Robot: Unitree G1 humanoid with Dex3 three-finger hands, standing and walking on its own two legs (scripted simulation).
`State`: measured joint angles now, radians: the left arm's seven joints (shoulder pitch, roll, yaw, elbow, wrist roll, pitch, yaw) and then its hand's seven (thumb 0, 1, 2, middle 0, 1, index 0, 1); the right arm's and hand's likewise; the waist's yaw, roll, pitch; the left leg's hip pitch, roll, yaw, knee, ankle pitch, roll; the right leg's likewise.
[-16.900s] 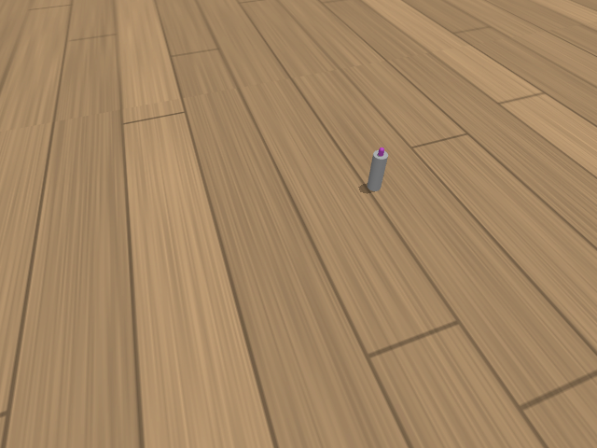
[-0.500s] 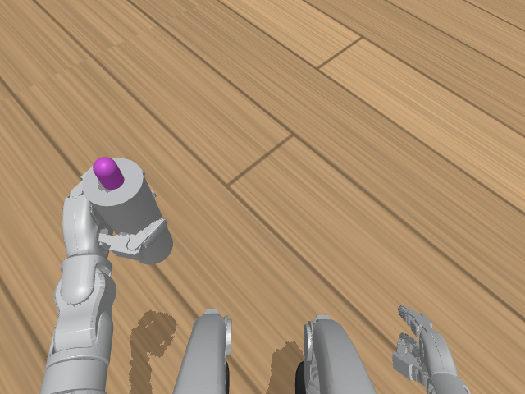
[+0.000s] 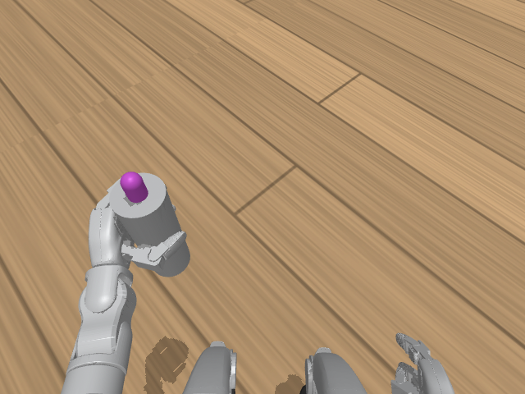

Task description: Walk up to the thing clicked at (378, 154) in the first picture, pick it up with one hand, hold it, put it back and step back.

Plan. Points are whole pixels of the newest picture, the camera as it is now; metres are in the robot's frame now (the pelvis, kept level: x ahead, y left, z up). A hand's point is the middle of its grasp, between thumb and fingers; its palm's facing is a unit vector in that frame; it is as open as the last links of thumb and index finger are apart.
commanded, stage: lift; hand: left
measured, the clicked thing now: (154, 226) +0.34 +0.18 +0.04
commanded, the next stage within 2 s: hold in 0.66 s
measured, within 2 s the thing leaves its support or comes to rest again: neither
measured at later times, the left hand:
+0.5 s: hand (157, 207) +0.35 +0.17 +0.08, palm faces +0.15 -0.99 +0.02, open 9.8 cm
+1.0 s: hand (154, 199) +0.35 +0.17 +0.10, palm faces +0.16 -0.99 +0.03, open 9.7 cm
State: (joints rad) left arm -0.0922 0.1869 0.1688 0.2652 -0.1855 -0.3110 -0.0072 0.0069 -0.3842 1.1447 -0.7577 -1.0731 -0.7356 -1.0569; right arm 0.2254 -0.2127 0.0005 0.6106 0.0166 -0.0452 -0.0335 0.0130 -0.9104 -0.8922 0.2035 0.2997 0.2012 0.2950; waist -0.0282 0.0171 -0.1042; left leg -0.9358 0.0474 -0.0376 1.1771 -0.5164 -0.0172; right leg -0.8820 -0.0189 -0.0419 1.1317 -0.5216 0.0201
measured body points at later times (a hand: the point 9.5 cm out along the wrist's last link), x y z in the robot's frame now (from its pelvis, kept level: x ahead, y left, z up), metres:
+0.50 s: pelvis +0.01 +0.00 +0.03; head +0.08 +0.01 +0.48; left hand +0.34 +0.22 +0.08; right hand +0.15 -0.25 -0.07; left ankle +0.03 +0.13 -0.65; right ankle +0.02 -0.14 -0.65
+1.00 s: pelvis +0.02 +0.00 +0.05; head +0.07 +0.01 +0.49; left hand +0.34 +0.22 +0.10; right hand +0.15 -0.25 -0.06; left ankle +0.03 +0.13 -0.65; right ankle +0.02 -0.14 -0.65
